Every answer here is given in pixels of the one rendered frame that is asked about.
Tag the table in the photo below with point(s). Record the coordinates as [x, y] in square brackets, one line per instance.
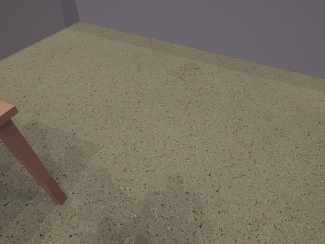
[16, 143]

